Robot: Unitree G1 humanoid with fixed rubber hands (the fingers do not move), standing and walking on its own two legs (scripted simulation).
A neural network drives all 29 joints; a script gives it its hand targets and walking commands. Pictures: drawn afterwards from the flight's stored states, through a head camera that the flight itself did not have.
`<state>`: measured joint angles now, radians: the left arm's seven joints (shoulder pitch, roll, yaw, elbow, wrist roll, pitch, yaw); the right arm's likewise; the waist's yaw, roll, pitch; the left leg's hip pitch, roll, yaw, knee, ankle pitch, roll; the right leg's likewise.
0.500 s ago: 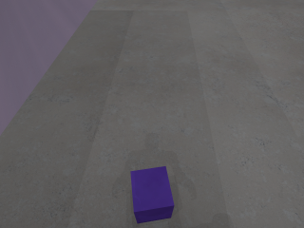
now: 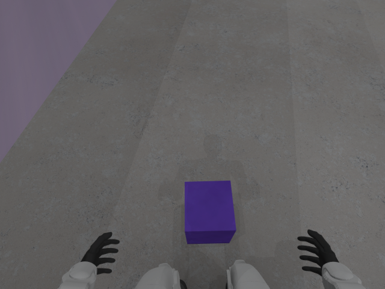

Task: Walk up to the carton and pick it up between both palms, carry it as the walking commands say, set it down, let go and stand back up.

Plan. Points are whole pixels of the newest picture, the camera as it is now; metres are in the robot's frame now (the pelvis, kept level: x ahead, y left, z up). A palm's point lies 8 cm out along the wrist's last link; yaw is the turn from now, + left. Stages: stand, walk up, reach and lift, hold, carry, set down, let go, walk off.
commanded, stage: reach and lift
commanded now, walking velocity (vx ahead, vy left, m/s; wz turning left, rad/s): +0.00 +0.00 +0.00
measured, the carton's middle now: (207, 213) +0.45 -0.05 -0.61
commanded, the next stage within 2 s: none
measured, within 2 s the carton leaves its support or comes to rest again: neither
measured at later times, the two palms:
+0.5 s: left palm (124, 220) +0.29 +0.19 -0.13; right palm (312, 247) +0.22 -0.27 -0.14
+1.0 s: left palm (138, 189) +0.39 +0.17 -0.17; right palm (291, 194) +0.37 -0.27 -0.18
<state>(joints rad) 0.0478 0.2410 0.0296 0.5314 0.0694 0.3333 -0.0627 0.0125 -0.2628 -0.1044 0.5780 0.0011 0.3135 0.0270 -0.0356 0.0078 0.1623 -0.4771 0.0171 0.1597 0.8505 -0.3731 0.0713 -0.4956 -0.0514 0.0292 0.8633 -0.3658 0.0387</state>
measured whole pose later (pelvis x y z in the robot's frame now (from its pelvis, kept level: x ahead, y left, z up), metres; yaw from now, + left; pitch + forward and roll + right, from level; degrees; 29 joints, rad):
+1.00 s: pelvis -0.05 -0.05 -0.08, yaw +3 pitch +31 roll +1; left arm -0.79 0.31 0.18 0.69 -0.04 0.28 0.00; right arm -0.69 -0.22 -0.22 0.59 0.10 0.28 -0.04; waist -0.05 0.00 0.06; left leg -1.38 0.06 0.06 1.14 -0.31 0.01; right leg -1.38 -0.03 -0.06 1.17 -0.34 -0.04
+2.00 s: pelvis -0.09 -0.04 -0.24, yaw +1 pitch +29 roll +3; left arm -1.34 0.31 0.22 0.93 -0.13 0.20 0.15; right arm -1.36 -0.37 -0.14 0.94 0.18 0.22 -0.11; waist -0.01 0.01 0.42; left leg -1.81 -0.01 0.01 1.76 -0.46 -0.03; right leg -1.85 0.02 0.04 1.78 -0.44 0.00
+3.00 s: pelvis -0.08 -0.04 -0.37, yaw +2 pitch +29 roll +1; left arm -1.44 0.40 -0.03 1.10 -0.32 0.07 0.14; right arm -1.41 -0.44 0.06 1.07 0.34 0.06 -0.08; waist -0.02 0.03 0.52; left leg -2.19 -0.04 -0.03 2.23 -0.56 -0.05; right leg -2.20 0.01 0.01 2.24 -0.55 0.00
